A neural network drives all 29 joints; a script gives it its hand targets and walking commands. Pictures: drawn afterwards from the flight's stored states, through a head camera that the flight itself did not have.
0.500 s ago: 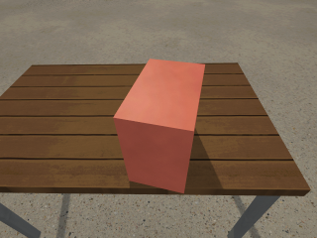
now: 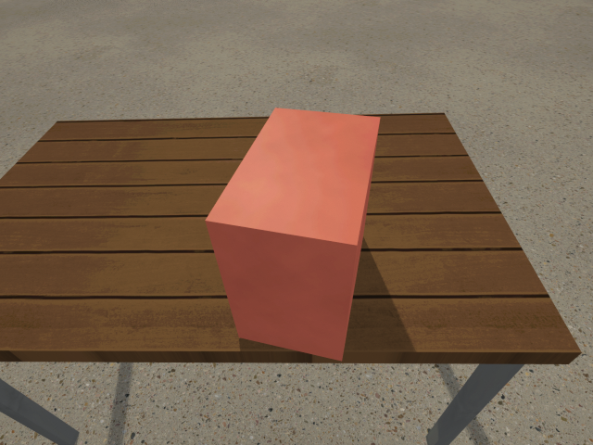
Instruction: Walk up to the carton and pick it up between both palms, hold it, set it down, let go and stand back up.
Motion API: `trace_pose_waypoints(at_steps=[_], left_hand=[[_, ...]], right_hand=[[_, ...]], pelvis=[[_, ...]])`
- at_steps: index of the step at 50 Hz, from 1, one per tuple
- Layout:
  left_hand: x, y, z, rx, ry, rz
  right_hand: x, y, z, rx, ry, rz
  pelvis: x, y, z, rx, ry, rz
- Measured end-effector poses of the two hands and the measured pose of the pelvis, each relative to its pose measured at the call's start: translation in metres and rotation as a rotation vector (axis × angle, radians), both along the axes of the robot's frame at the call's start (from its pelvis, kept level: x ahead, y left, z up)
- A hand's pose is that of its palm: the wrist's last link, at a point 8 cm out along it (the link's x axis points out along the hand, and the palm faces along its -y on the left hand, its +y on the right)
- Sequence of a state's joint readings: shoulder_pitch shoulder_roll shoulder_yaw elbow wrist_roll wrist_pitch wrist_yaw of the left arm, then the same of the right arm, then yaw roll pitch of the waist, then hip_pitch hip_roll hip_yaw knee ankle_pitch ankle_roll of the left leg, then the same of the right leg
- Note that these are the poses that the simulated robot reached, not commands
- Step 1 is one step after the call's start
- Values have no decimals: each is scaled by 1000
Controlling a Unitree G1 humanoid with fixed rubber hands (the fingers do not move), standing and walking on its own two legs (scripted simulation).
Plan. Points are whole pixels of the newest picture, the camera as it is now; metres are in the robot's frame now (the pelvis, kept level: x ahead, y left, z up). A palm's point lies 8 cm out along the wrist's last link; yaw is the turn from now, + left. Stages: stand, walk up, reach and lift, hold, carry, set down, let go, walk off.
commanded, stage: stand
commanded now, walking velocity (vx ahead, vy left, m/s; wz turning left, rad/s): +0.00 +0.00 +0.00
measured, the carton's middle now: (307, 230) +0.45 +0.00 +0.06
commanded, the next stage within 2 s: none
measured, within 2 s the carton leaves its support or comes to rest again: neither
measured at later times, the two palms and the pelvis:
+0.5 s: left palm out of the picture +0.02 +0.25 -0.12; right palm out of the picture +0.03 -0.25 -0.13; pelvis +0.01 +0.00 +0.00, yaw +0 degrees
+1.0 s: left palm out of the picture +0.02 +0.24 -0.13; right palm out of the picture +0.03 -0.24 -0.13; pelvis +0.02 +0.00 +0.00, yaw +1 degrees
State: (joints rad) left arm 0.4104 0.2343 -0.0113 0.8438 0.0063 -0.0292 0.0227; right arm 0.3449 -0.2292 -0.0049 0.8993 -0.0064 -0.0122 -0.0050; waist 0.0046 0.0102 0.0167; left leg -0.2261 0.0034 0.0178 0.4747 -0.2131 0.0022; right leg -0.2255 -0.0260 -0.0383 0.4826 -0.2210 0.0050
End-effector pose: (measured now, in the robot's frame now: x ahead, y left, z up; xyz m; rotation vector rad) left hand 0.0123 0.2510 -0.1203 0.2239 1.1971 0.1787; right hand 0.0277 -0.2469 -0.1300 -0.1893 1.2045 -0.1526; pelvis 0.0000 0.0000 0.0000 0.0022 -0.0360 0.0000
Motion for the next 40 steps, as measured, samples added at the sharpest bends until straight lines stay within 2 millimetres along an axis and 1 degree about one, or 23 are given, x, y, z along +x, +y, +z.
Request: trace_pose_waypoints(at_steps=[9,15,29,40], left_hand=[[6,-3,-2,-5,11,-2],[9,-2,-2,-2,20,6],[8,-5,-4,-7,52,22],[7,-9,-7,-17,76,33]], right_hand=[[-4,-2,0,-5,29,-8],[-4,-2,-1,-4,41,-12],[3,2,-3,3,56,-9],[5,4,-3,3,71,-13]], pelvis=[[4,-2,1,-1,4,1],[8,-2,1,-2,5,5],[15,-3,2,-2,7,9],[19,-3,3,-2,8,11]])
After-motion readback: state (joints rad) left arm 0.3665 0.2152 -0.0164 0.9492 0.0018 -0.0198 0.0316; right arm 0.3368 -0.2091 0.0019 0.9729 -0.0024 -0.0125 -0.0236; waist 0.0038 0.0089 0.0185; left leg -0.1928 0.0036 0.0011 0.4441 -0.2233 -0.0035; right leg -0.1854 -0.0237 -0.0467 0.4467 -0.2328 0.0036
